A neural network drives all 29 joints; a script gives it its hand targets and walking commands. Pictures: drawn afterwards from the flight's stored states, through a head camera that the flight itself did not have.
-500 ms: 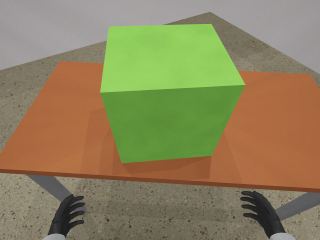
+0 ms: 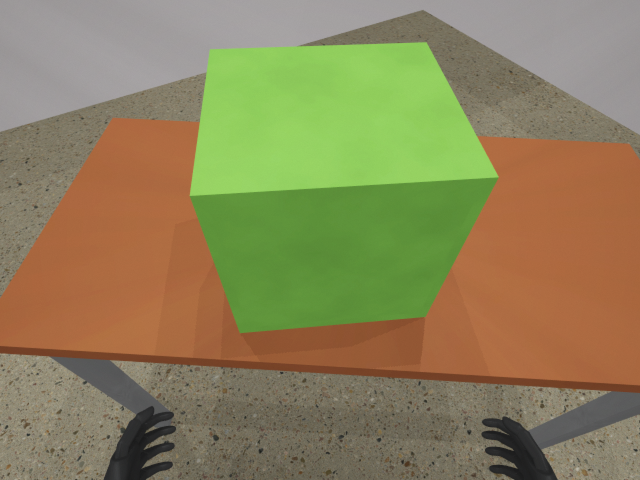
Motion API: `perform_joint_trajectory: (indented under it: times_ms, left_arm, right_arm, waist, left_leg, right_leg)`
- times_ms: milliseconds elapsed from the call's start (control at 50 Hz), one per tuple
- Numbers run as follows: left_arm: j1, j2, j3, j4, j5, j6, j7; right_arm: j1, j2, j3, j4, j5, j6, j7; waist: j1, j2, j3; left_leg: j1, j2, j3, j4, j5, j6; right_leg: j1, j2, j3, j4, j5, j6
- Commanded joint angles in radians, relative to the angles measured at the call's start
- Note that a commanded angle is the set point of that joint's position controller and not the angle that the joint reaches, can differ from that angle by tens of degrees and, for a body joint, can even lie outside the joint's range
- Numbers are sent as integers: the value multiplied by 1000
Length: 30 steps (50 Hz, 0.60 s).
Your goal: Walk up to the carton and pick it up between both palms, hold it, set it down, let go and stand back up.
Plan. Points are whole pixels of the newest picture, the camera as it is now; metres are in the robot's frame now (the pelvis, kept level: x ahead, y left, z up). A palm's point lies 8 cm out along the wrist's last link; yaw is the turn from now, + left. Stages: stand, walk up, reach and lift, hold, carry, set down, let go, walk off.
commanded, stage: let go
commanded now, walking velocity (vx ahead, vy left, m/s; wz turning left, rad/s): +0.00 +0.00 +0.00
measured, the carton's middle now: (327, 195) +0.48 +0.05 +0.07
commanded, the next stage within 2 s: stand in 0.36 s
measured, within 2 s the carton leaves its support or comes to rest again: neither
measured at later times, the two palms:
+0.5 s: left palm out of the picture +0.13 +0.27 -0.08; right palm out of the picture +0.17 -0.24 -0.08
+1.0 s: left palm out of the picture +0.11 +0.27 -0.09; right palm out of the picture +0.17 -0.24 -0.07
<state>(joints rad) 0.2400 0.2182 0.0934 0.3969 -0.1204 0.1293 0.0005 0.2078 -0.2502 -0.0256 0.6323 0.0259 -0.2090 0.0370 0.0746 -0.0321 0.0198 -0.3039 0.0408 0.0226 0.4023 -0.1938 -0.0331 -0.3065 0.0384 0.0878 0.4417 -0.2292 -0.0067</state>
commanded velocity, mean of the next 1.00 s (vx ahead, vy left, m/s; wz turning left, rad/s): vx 0.00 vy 0.00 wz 0.00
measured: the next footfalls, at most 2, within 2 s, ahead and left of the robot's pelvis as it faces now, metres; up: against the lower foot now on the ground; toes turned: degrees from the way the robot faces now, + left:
none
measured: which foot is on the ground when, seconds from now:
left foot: down 0.00-1.00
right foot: down 0.00-1.00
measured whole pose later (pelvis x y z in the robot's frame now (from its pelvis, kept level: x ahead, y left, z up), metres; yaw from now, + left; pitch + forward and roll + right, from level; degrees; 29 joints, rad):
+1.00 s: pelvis +0.00 +0.00 +0.00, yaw +0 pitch +4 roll +0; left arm 0.24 0.25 0.09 0.69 -0.08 -0.01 -0.01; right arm 0.21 -0.25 -0.03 0.69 -0.05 -0.07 0.01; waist 0.07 -0.03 -0.13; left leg -0.29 0.04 0.02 0.41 -0.20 -0.04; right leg -0.29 0.04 0.09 0.45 -0.24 -0.01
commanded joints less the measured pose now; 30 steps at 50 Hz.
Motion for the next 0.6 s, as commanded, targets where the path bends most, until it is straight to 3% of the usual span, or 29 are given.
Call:
perform_joint_trajectory:
  times_ms: [0, 40, 60, 100, 120, 160, 180, 200, 220, 240, 260, 320, 340, 360, 380, 400, 420, 440, 520, 560, 580]
  left_arm:
    - [-28, 86, -80, -57, 108, -56, -14]
    - [-35, 87, -77, -89, 111, -56, -13]
    - [-20, 76, -92, -48, 109, -49, -20]
    - [-21, 79, -94, -32, 103, -49, -25]
    - [-31, 77, -93, -31, 118, -45, -22]
    - [-15, 95, -73, -75, 113, -52, -22]
    - [-44, 99, -69, -82, 118, -53, -20]
    - [-21, 94, -75, -63, 112, -50, -22]
    - [-20, 111, -73, -104, 102, -55, -20]
    - [-35, 93, -86, -56, 112, -49, -22]
    - [-26, 94, -80, -64, 119, -47, -21]
    - [-44, 76, -98, -76, 119, -44, -17]
    - [25, 293, 41, 48, 183, -105, 5]
    - [24, 305, 47, 57, 188, -126, 9]
    - [-4, 299, 46, 73, 191, -133, 8]
    - [-6, 259, 39, 78, 184, -131, 16]
    - [-5, 270, 36, 99, 196, -133, 14]
    - [-11, 254, 38, 114, 194, -145, 10]
    - [-7, 242, 28, 138, 198, -168, 3]
    - [24, 277, 40, 167, 191, -170, 7]
    - [33, 284, 42, 188, 195, -177, 3]
  right_arm:
    - [-38, -15, -21, 46, 6, -104, -23]
    - [-43, -29, -26, 56, 6, -114, -23]
    - [-28, -24, -34, 120, 7, -106, -29]
    - [-40, -34, -27, 121, 8, -111, -29]
    - [-54, -36, -19, 118, 10, -111, -26]
    - [-38, -36, -20, 73, 16, -115, -29]
    - [-54, -41, -24, 75, 10, -118, -29]
    - [-46, -51, -31, 75, 10, -121, -28]
    - [-42, -35, -32, 49, 12, -126, -36]
    - [-52, -40, -22, 84, 12, -123, -30]
    - [-70, -53, -31, 80, 5, -120, -27]
    - [-72, -46, -22, 108, 26, -115, -21]
    - [13, -282, -66, 95, -95, 5, -45]
    - [-42, -291, -71, 77, -81, 50, -44]
    - [-34, -254, -62, 49, -76, 78, -45]
    - [-57, -266, -66, 37, -84, 79, -47]
    - [-56, -249, -58, 32, -84, 88, -43]
    - [-28, -264, -71, 36, -77, 95, -51]
    - [-6, -265, -80, 16, -76, 112, -48]
    - [5, -284, -77, 21, -75, 113, -34]
    - [16, -251, -71, 24, -68, 119, -38]
  waist:
    - [-94, 44, -180]
    - [-100, 69, -196]
    - [-116, 62, -163]
    - [-128, 52, -175]
    - [-119, 69, -166]
    - [-107, 51, -188]
    - [-120, 60, -179]
    - [-120, 28, -183]
    - [-116, 40, -191]
    - [-132, 39, -176]
    - [-115, 46, -170]
    - [-125, 59, -177]
    - [-4, 59, -325]
    - [-12, -24, -395]
    - [-32, -10, -354]
    - [-20, -8, -339]
    - [-29, 16, -252]
    - [-35, -5, -259]
    - [-56, 29, -165]
    - [-48, 32, -205]
    - [-46, -15, -180]
  left_leg:
    - [380, -81, 33, 0, 212, -5]
    - [401, -75, 32, 9, 236, -17]
    - [403, -79, 27, 1, 218, -19]
    - [413, -80, 18, 8, 234, -13]
    - [411, -77, 23, 7, 222, -10]
    - [410, -80, 26, 3, 227, -6]
    - [392, -82, 22, 8, 209, -4]
    - [407, -83, 22, 8, 216, -3]
    - [395, -89, 28, 14, 203, -7]
    - [395, -88, 18, 5, 198, -7]
    - [401, -83, 17, 4, 213, -10]
    - [402, -83, 19, -1, 223, -11]
    - [252, 73, -62, 100, 478, 40]
    - [216, 63, -63, 110, 433, 39]
    - [180, 65, -53, 92, 358, 35]
    - [172, 60, -55, 88, 255, 41]
    - [142, 48, -48, 69, 180, 43]
    - [159, 51, -60, 60, 109, 49]
    - [125, 50, -62, 63, 95, 55]
    - [150, 55, -69, 73, 101, 56]
    - [137, 54, -80, 58, 120, 56]
  right_leg:
    - [95, 2, -114, -134, 218, -2]
    - [83, 8, -116, -122, 237, -5]
    - [76, 6, -111, -139, 224, -5]
    - [84, 5, -107, -137, 250, -1]
    - [77, 7, -115, -134, 229, -5]
    - [99, 8, -111, -130, 253, -1]
    - [95, 2, -102, -129, 243, -6]
    - [98, 8, -107, -131, 253, -1]
    - [107, -1, -99, -134, 266, 3]
    - [100, 7, -103, -133, 253, 3]
    - [87, 11, -108, -127, 227, -2]
    - [96, 10, -107, -134, 211, -7]
    - [223, -115, -4, 58, 318, -8]
    - [263, -110, -3, 84, 308, -14]
    - [239, -111, -4, 91, 269, -10]
    - [220, -109, 11, 57, 202, -6]
    - [170, -113, 27, 42, 151, -17]
    - [165, -114, 25, 20, 101, -15]
    - [81, -118, 37, 14, 114, -22]
    - [101, -124, 51, 13, 127, -26]
    - [99, -120, 25, 24, 129, -21]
